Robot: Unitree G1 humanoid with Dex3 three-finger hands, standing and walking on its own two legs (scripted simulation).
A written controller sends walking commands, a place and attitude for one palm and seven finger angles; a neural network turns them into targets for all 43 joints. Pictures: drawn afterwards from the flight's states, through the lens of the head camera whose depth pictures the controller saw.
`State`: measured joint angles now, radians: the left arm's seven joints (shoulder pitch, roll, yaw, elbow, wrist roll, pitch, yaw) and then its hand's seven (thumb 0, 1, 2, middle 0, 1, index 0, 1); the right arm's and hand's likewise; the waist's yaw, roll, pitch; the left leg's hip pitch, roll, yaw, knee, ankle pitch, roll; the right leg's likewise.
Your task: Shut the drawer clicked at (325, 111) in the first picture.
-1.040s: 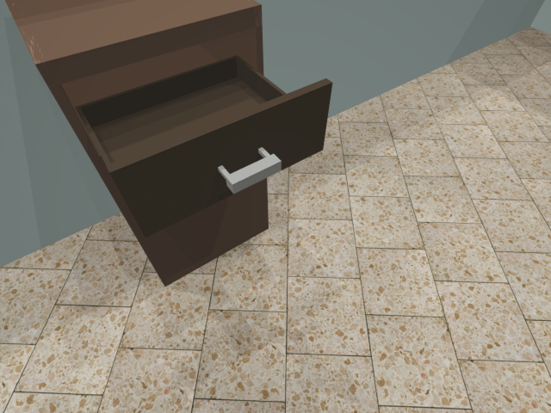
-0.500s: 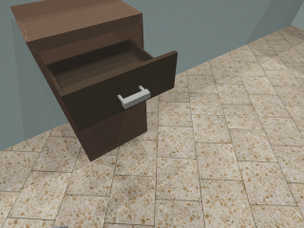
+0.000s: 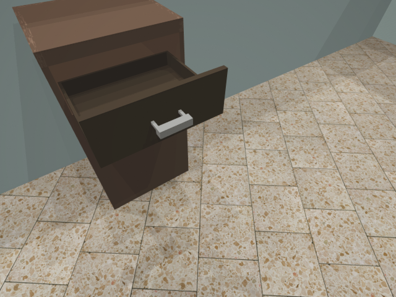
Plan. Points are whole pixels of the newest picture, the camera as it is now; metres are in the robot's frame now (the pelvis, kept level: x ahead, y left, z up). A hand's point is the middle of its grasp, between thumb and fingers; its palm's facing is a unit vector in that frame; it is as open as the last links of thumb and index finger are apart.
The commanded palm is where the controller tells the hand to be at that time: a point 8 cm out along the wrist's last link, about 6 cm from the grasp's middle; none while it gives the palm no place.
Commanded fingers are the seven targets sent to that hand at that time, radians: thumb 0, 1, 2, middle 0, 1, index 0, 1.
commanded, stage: look at it before walking up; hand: left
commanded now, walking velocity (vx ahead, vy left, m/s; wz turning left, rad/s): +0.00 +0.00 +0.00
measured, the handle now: (171, 122) +0.57 +0.12 +0.01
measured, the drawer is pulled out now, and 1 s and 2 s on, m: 0.30 0.30 0.30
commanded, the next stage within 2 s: walk to a spot facing it in 0.50 s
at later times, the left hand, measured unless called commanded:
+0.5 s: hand out of the picture +0.08 +0.26 -0.16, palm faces -0.02 -0.94 -0.33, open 7.3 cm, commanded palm none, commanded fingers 0.00 0.90 0.90 -0.20 -0.30 -0.20 -0.30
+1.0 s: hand out of the picture +0.05 +0.20 -0.19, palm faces -0.13 -0.95 -0.27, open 7.3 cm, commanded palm none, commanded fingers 0.00 0.90 0.90 -0.20 -0.30 -0.20 -0.30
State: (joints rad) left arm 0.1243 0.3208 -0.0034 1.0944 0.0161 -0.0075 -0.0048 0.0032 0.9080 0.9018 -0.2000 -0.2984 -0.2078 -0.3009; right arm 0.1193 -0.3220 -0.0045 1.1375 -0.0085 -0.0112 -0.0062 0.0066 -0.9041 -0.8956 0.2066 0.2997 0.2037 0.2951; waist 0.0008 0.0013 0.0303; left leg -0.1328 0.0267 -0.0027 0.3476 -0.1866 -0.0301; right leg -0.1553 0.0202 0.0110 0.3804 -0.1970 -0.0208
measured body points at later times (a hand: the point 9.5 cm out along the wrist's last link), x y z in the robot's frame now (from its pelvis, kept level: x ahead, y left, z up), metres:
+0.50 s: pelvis +0.00 +0.01 +0.00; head +0.01 +0.02 +0.45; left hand +0.08 +0.31 -0.13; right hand +0.09 -0.28 -0.13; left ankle +0.00 +0.14 -0.75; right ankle +0.01 -0.10 -0.75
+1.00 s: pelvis -0.01 -0.01 -0.03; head +0.01 -0.03 +0.42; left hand +0.06 +0.25 -0.16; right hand +0.03 -0.26 -0.19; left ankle +0.00 +0.14 -0.74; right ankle -0.01 -0.09 -0.75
